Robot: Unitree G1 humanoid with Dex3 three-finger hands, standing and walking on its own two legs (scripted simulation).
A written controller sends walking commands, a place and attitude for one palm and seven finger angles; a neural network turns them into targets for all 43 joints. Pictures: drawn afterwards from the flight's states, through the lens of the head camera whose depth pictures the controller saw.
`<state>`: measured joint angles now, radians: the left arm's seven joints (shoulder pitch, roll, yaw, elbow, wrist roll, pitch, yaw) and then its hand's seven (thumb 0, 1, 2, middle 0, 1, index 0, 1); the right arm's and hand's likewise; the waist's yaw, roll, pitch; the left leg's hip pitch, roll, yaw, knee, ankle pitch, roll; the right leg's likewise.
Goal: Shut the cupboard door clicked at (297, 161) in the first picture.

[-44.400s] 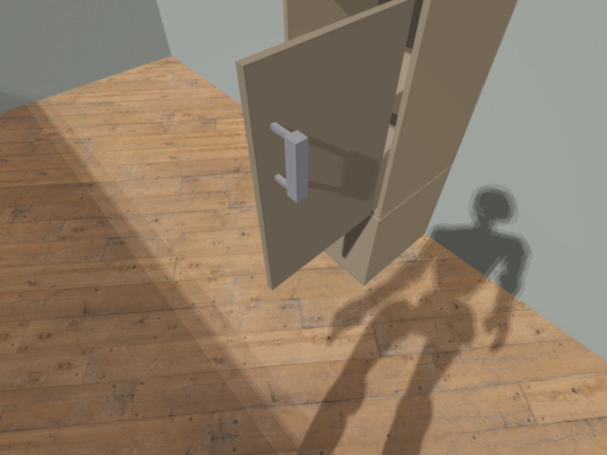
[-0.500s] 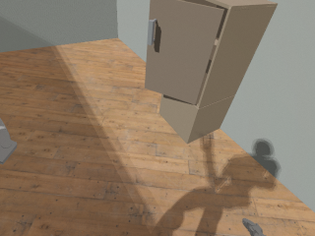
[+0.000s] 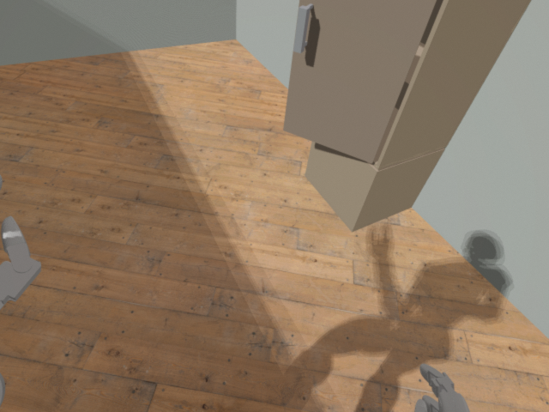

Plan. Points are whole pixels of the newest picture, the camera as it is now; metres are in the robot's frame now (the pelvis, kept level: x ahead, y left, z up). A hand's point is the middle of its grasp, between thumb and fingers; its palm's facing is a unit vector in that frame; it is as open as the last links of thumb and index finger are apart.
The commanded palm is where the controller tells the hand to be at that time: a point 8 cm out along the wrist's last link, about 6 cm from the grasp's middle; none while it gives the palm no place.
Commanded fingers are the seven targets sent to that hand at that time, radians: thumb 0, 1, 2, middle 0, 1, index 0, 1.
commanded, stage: stop stepping back and stand still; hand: left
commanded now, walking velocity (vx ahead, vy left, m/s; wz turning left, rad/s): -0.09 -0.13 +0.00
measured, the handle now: (304, 28) +1.18 -0.02 +0.10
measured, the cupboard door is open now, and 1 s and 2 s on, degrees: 34 34 34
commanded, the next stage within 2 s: let the arm hang, fingers relaxed in 0.60 s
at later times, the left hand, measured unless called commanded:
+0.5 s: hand (93, 225) +0.26 +0.23 +0.18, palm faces +0.37 -0.80 -0.48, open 7.4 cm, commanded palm +0.20 +0.28 +0.20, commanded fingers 0.00 0.90 0.90 -0.20 -0.30 -0.20 -0.30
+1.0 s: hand out of the picture +0.10 +0.17 -0.14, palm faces +0.02 -0.98 -0.18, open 7.1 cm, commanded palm none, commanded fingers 0.00 0.90 0.90 -0.20 -0.30 -0.20 -0.30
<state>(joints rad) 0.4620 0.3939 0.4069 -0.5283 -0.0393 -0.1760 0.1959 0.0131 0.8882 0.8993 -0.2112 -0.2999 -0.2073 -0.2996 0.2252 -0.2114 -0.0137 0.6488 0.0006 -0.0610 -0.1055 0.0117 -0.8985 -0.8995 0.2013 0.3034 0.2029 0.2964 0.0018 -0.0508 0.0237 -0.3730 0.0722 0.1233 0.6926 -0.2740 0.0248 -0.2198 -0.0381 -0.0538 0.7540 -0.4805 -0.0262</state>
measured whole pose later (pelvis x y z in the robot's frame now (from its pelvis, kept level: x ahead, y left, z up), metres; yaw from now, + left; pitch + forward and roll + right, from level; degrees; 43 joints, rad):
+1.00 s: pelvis +0.03 +0.00 +0.02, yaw +0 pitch -1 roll +0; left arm 0.26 0.16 0.00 0.84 0.00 0.05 0.03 -0.01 0.96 0.90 -0.21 -0.30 -0.20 -0.30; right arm 0.19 -0.22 0.03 0.88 -0.03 0.03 0.00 0.01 -0.90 -0.90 0.20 0.30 0.20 0.30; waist -0.02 -0.01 0.05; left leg -0.28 0.04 0.13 0.53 -0.24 0.02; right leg -0.23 -0.04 -0.09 0.54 -0.29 0.00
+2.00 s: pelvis +0.03 +0.02 +0.03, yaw -2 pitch -2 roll +0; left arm 0.32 0.14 0.01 1.15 0.02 0.00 0.04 0.00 0.91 0.90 -0.20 -0.30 -0.20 -0.30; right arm 0.30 -0.14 -0.01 1.12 -0.01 0.01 -0.03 0.00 -0.90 -0.90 0.20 0.30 0.20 0.30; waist -0.01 0.01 0.05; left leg -0.18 0.03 0.18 0.41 -0.20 0.04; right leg -0.15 -0.05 -0.05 0.41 -0.22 0.02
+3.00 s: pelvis +0.13 +0.06 +0.01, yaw +9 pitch +0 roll +0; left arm 0.30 0.20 0.07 1.08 0.03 0.03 -0.02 0.01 0.91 0.90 -0.20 -0.30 -0.20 -0.30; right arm 0.31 -0.17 -0.03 0.99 -0.03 -0.03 -0.01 0.00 -0.90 -0.90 0.20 0.30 0.20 0.30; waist -0.03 -0.04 0.10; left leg -0.31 0.00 0.13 0.65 -0.34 0.07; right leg -0.35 -0.11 -0.06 1.08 -0.43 0.01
